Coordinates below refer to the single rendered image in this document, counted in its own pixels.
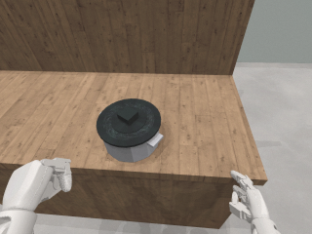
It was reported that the knob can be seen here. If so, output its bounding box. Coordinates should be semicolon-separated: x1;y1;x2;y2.
117;106;138;125

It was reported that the pot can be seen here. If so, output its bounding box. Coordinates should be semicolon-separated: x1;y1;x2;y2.
100;112;164;163

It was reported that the robot right hand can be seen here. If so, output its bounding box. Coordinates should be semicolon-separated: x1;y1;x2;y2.
229;170;270;224

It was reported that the robot left forearm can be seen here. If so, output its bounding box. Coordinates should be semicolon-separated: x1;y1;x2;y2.
0;209;38;234

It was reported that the table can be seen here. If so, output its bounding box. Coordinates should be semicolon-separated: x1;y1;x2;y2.
0;0;268;229

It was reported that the robot right forearm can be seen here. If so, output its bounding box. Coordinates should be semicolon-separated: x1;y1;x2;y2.
251;217;281;234

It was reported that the robot left hand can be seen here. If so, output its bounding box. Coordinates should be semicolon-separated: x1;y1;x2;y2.
2;157;72;212

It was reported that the lid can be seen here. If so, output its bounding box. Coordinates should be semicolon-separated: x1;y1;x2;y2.
96;98;161;148

